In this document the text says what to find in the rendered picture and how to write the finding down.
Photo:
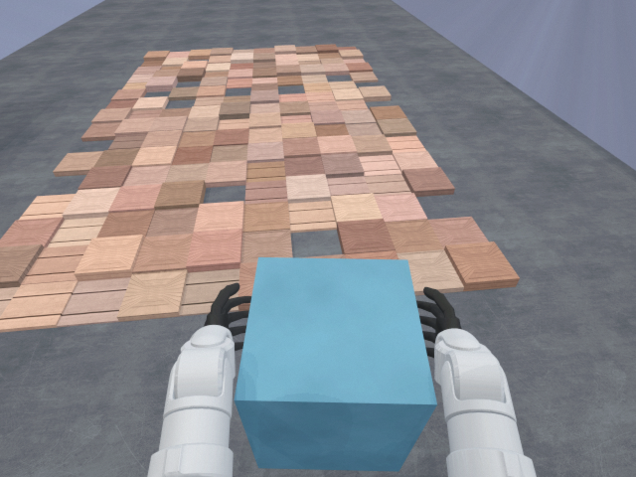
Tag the carton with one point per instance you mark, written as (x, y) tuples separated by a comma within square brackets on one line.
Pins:
[(334, 373)]

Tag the robot left hand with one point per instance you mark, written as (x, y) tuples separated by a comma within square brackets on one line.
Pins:
[(222, 305)]

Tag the robot right forearm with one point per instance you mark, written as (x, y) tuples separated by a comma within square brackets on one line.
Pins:
[(482, 428)]

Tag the robot right hand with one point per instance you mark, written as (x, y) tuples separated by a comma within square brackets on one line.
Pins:
[(444, 313)]

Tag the robot left forearm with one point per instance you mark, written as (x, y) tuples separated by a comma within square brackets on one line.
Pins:
[(196, 421)]

